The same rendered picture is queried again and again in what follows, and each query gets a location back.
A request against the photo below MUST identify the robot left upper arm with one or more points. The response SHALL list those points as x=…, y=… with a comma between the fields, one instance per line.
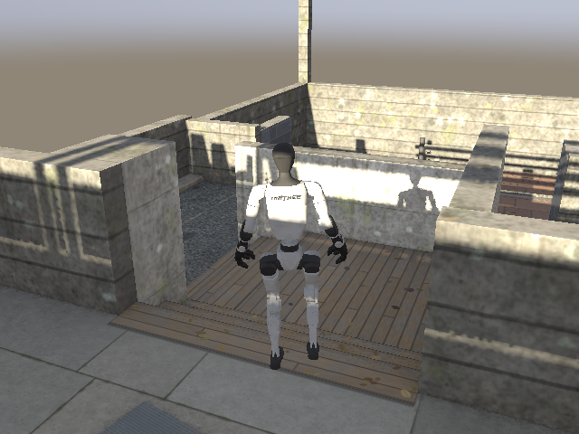
x=253, y=207

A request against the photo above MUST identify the robot left forearm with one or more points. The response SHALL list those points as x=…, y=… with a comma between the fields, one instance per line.
x=244, y=239

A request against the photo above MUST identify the left robot hand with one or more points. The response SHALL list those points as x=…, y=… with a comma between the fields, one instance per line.
x=246, y=255

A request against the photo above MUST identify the robot head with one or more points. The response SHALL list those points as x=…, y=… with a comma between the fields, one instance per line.
x=283, y=155

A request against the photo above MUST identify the robot right upper arm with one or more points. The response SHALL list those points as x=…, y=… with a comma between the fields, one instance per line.
x=320, y=203

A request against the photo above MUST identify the right robot hand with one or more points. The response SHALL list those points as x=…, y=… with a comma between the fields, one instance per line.
x=342, y=251

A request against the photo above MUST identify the left robot shin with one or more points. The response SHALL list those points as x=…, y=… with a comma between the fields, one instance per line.
x=274, y=325

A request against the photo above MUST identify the robot right forearm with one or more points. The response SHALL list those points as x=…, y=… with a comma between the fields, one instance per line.
x=334, y=234

